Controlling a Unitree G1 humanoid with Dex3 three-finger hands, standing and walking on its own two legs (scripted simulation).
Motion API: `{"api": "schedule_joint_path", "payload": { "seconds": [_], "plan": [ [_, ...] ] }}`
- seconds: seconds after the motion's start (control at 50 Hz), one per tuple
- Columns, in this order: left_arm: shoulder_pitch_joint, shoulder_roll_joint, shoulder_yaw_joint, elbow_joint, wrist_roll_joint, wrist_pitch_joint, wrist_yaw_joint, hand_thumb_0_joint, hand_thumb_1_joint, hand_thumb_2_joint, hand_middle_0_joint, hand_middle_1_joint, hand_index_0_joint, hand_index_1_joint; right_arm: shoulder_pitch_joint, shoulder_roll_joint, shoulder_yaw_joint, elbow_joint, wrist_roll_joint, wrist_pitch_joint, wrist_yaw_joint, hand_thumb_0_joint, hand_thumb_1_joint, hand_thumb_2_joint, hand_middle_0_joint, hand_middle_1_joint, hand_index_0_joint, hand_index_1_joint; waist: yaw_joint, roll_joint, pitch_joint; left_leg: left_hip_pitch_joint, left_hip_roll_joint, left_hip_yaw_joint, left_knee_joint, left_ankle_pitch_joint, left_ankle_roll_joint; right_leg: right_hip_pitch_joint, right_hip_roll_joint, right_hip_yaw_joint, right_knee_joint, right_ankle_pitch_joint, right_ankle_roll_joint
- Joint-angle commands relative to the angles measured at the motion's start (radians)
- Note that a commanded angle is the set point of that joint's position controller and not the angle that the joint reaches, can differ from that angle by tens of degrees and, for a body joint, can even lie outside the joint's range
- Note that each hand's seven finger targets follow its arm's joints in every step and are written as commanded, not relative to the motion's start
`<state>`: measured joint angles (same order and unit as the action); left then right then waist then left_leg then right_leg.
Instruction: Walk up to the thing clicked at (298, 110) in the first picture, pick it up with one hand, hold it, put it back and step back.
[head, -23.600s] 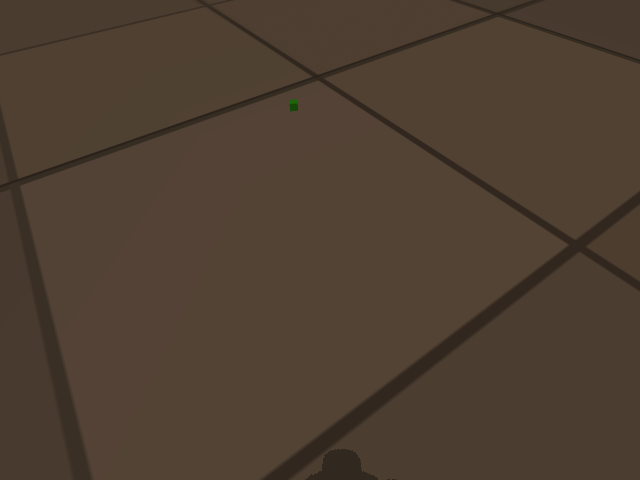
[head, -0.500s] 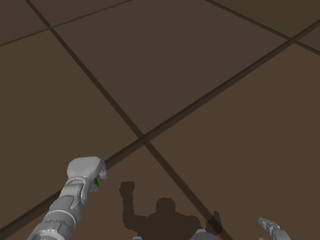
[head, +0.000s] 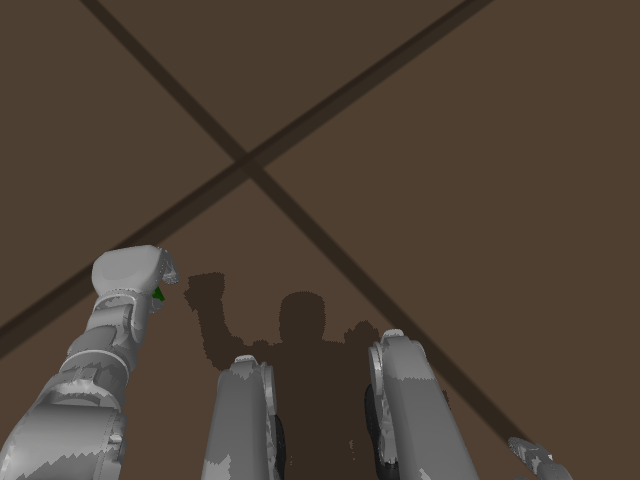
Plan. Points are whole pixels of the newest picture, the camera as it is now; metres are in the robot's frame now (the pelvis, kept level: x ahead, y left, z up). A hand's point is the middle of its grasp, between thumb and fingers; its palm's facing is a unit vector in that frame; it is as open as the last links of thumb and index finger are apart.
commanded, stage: crouch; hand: left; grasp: from above
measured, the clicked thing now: (138, 291) +0.41 +0.26 -0.18
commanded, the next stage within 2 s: lower in 1.00 s
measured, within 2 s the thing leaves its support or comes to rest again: neither
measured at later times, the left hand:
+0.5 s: hand (171, 309) +0.40 +0.25 -0.29, palm faces -0.46 -0.04 -0.89, open 4.6 cm
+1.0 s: hand (179, 312) +0.40 +0.25 -0.35, palm faces -0.46 -0.05 -0.88, open 5.0 cm
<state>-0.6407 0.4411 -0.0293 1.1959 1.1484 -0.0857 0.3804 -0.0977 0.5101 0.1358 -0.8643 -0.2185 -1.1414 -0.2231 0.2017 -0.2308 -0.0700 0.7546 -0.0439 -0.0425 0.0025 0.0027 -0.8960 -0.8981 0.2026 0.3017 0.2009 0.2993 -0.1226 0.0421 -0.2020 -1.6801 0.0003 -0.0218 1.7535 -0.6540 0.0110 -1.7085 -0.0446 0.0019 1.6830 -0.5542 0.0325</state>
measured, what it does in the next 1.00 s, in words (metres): lowers itself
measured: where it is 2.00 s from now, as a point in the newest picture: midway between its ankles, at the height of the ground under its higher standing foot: (329, 468)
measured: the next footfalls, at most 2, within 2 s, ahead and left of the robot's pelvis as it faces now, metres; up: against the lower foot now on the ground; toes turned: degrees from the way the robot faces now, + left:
none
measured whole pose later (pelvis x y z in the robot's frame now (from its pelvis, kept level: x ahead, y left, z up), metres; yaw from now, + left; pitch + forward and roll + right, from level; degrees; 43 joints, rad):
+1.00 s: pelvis -0.02 +0.00 -0.17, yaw -1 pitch +35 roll -5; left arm -0.84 0.59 0.08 1.42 1.26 -0.20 0.47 -0.15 0.52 0.07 -0.94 -0.15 -1.24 -0.16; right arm 0.15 -0.26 -0.02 0.78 -0.13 -0.10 0.13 0.00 -0.91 -0.90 0.20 0.30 0.20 0.30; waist -0.19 0.01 -0.09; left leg -2.21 -0.03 -0.08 2.32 -0.71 0.00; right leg -2.22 -0.05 -0.02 2.21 -0.60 0.04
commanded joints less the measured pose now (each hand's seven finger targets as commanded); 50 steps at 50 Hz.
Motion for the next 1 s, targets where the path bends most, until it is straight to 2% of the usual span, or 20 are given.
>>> {"api": "schedule_joint_path", "payload": {
  "seconds": [0.0, 0.02, 0.04, 0.08, 0.18, 0.2, 0.22, 0.24, 0.28, 0.36, 0.4, 0.42, 0.46, 0.52, 0.7, 0.72, 0.78, 0.82, 0.88, 0.98],
  "plan": [
    [-0.369, 0.284, 0.072, -0.209, 0.017, -0.036, 0.053, 0.0, 0.87, 0.208, -1.148, -0.285, -1.218, -0.216, 0.104, -0.214, -0.065, -0.066, -0.015, -0.052, 0.006, 0.0, -0.89, -0.898, 0.2, 0.3, 0.2, 0.3, -0.002, 0.088, -0.637, 0.269, -0.042, -0.008, -0.155, 0.124, 0.0, 0.258, 0.036, -0.053, -0.097, 0.054, -0.074],
    [-0.326, 0.3, 0.085, -0.163, 0.028, -0.037, 0.058, 0.0, 0.892, 0.215, -1.162, -0.295, -1.234, -0.224, 0.107, -0.219, -0.062, -0.065, -0.018, -0.052, 0.011, 0.0, -0.891, -0.899, 0.2, 0.3, 0.2, 0.3, -0.001, 0.089, -0.635, 0.255, -0.043, -0.004, -0.134, 0.14, 0.0, 0.252, 0.035, -0.054, -0.076, 0.065, -0.074],
    [-0.314, 0.27, 0.075, -0.141, 0.032, -0.038, 0.063, 0.0, 0.914, 0.214, -1.169, -0.297, -1.246, -0.221, 0.112, -0.216, -0.058, -0.06, -0.021, -0.055, 0.016, 0.0, -0.89, -0.898, 0.2, 0.3, 0.2, 0.3, -0.008, 0.088, -0.624, 0.255, -0.043, -0.006, -0.114, 0.159, -0.001, 0.22, 0.034, -0.057, -0.058, 0.081, -0.075],
    [-0.385, 0.253, 0.062, -0.157, 0.04, -0.047, 0.071, 0.0, 0.941, 0.195, -1.177, -0.306, -1.263, -0.221, 0.117, -0.22, -0.064, -0.045, -0.03, -0.059, 0.026, 0.0, -0.89, -0.898, 0.2, 0.3, 0.2, 0.3, -0.029, 0.124, -0.631, 0.271, -0.037, -0.024, -0.096, 0.146, -0.008, 0.14, 0.031, -0.068, -0.023, 0.068, -0.076],
    [-0.356, 0.26, 0.078, -0.112, 0.056, -0.036, 0.097, 0.0, 0.961, 0.158, -1.197, -0.261, -1.281, -0.177, 0.127, -0.236, -0.064, -0.036, -0.045, -0.065, 0.048, 0.0, -0.891, -0.898, 0.2, 0.3, 0.2, 0.3, -0.027, 0.173, -0.657, 0.286, -0.034, -0.033, -0.028, 0.224, -0.018, 0.06, 0.019, -0.079, 0.064, 0.119, -0.076],
    [-0.401, 0.275, 0.082, -0.139, 0.053, -0.037, 0.099, 0.0, 0.95, 0.155, -1.197, -0.261, -1.278, -0.18, 0.129, -0.236, -0.061, -0.035, -0.047, -0.064, 0.052, 0.0, -0.893, -0.9, 0.2, 0.3, 0.2, 0.3, -0.03, 0.19, -0.673, 0.27, -0.037, -0.019, -0.007, 0.243, -0.015, 0.078, 0.021, -0.075, 0.075, 0.14, -0.077],
    [-0.422, 0.307, 0.104, -0.16, 0.056, -0.039, 0.102, 0.0, 0.945, 0.165, -1.206, -0.245, -1.279, -0.173, 0.132, -0.244, -0.064, -0.037, -0.048, -0.064, 0.054, 0.0, -0.893, -0.9, 0.2, 0.3, 0.2, 0.3, -0.029, 0.187, -0.707, 0.251, -0.04, -0.018, 0.008, 0.252, -0.013, 0.085, 0.019, -0.076, 0.094, 0.155, -0.076],
    [-0.382, 0.291, 0.097, -0.116, 0.054, -0.033, 0.101, 0.0, 0.946, 0.173, -1.217, -0.237, -1.285, -0.17, 0.133, -0.233, -0.061, -0.042, -0.049, -0.063, 0.058, 0.0, -0.895, -0.901, 0.2, 0.3, 0.2, 0.3, -0.03, 0.157, -0.694, 0.235, -0.042, -0.011, 0.03, 0.253, -0.008, 0.093, 0.021, -0.075, 0.097, 0.16, -0.074],
    [-0.4, 0.284, 0.094, -0.101, 0.054, -0.036, 0.098, 0.0, 0.948, 0.182, -1.227, -0.227, -1.29, -0.166, 0.132, -0.238, -0.059, -0.042, -0.054, -0.065, 0.065, 0.0, -0.895, -0.9, 0.2, 0.3, 0.2, 0.3, -0.045, 0.161, -0.658, 0.191, -0.042, -0.01, 0.052, 0.24, -0.007, 0.061, 0.019, -0.076, 0.117, 0.151, -0.072],
    [-0.4, 0.318, 0.117, -0.07, 0.059, -0.043, 0.097, 0.0, 0.946, 0.193, -1.244, -0.204, -1.297, -0.153, 0.128, -0.249, -0.054, -0.044, -0.059, -0.066, 0.074, 0.0, -0.896, -0.9, 0.2, 0.3, 0.2, 0.3, -0.039, 0.184, -0.638, 0.158, -0.042, -0.014, 0.081, 0.224, -0.011, 0.006, 0.015, -0.081, 0.166, 0.131, -0.074],
    [-0.414, 0.296, 0.097, -0.04, 0.053, -0.051, 0.092, 0.0, 0.935, 0.185, -1.235, -0.218, -1.291, -0.163, 0.121, -0.244, -0.054, -0.045, -0.061, -0.065, 0.081, 0.0, -0.898, -0.9, 0.2, 0.3, 0.2, 0.3, -0.06, 0.15, -0.589, 0.098, -0.045, 0.002, 0.111, 0.181, 0.0, 0.002, 0.02, -0.079, 0.163, 0.109, -0.071],
    [-0.45, 0.346, 0.115, -0.075, 0.052, -0.059, 0.097, 0.0, 0.926, 0.169, -1.225, -0.212, -1.282, -0.156, 0.113, -0.243, -0.052, -0.048, -0.059, -0.063, 0.08, 0.0, -0.898, -0.9, 0.2, 0.3, 0.2, 0.3, -0.047, 0.137, -0.631, 0.064, -0.052, 0.019, 0.13, 0.167, 0.011, 0.043, 0.028, -0.075, 0.161, 0.106, -0.068],
    [-0.388, 0.333, 0.117, -0.005, 0.055, -0.059, 0.097, 0.0, 0.93, 0.193, -1.238, -0.213, -1.29, -0.163, 0.117, -0.242, -0.049, -0.049, -0.065, -0.064, 0.083, 0.0, -0.898, -0.9, 0.2, 0.3, 0.2, 0.3, -0.051, 0.108, -0.603, 0.022, -0.054, 0.028, 0.154, 0.144, 0.014, 0.039, 0.026, -0.073, 0.17, 0.09, -0.064],
    [-0.43, 0.37, 0.124, -0.013, 0.059, -0.074, 0.099, 0.0, 0.931, 0.178, -1.241, -0.205, -1.293, -0.154, 0.107, -0.242, -0.044, -0.042, -0.067, -0.063, 0.086, 0.0, -0.899, -0.901, 0.2, 0.3, 0.2, 0.3, -0.048, 0.116, -0.606, -0.023, -0.058, 0.038, 0.175, 0.121, 0.018, 0.042, 0.032, -0.072, 0.186, 0.067, -0.063],
    [-0.48, 0.382, 0.133, 0.035, 0.072, -0.092, 0.113, 0.0, 0.863, 0.172, -1.185, -0.209, -1.237, -0.158, 0.115, -0.261, -0.038, -0.024, -0.078, -0.066, 0.099, 0.0, -0.899, -0.9, 0.2, 0.3, 0.2, 0.3, -0.065, 0.163, -0.567, -0.025, -0.051, 0.013, 0.214, 0.104, 0.007, -0.097, 0.027, -0.094, 0.267, 0.048, -0.07],
    [-0.493, 0.383, 0.127, 0.019, 0.07, -0.097, 0.113, 0.0, 0.872, 0.168, -1.197, -0.199, -1.246, -0.151, 0.112, -0.256, -0.039, -0.022, -0.078, -0.066, 0.101, 0.0, -0.898, -0.899, 0.2, 0.3, 0.2, 0.3, -0.062, 0.185, -0.597, -0.013, -0.051, 0.013, 0.215, 0.106, 0.005, -0.086, 0.031, -0.097, 0.277, 0.048, -0.074],
    [-0.5, 0.362, 0.114, 0.063, 0.071, -0.099, 0.114, 0.0, 0.849, 0.191, -1.193, -0.196, -1.232, -0.158, 0.114, -0.257, -0.035, -0.016, -0.083, -0.069, 0.107, 0.0, -0.899, -0.9, 0.2, 0.3, 0.2, 0.3, -0.08, 0.169, -0.553, -0.044, -0.051, 0.013, 0.234, 0.089, 0.007, -0.118, 0.031, -0.1, 0.288, 0.036, -0.073],
    [-0.487, 0.403, 0.136, 0.066, 0.079, -0.104, 0.12, 0.0, 0.856, 0.202, -1.209, -0.192, -1.242, -0.16, 0.115, -0.259, -0.033, -0.013, -0.084, -0.069, 0.109, 0.0, -0.901, -0.9, 0.2, 0.3, 0.2, 0.3, -0.065, 0.17, -0.578, -0.054, -0.054, 0.019, 0.246, 0.094, 0.009, -0.103, 0.031, -0.098, 0.298, 0.038, -0.072],
    [-0.534, 0.413, 0.14, 0.045, 0.086, -0.11, 0.127, 0.0, 0.865, 0.198, -1.213, -0.184, -1.246, -0.151, 0.119, -0.266, -0.031, -0.009, -0.087, -0.07, 0.114, 0.0, -0.901, -0.899, 0.2, 0.3, 0.2, 0.3, -0.068, 0.182, -0.588, -0.059, -0.053, 0.015, 0.253, 0.085, 0.009, -0.127, 0.032, -0.102, 0.313, 0.033, -0.074],
    [-0.495, 0.408, 0.144, 0.12, 0.103, -0.111, 0.143, 0.0, 0.873, 0.22, -1.235, -0.188, -1.26, -0.165, 0.128, -0.264, -0.025, -0.003, -0.09, -0.072, 0.119, 0.0, -0.904, -0.9, 0.2, 0.3, 0.2, 0.3, -0.07, 0.159, -0.559, -0.089, -0.057, 0.02, 0.28, 0.092, 0.012, -0.144, 0.033, -0.104, 0.327, 0.04, -0.072]
  ]
}}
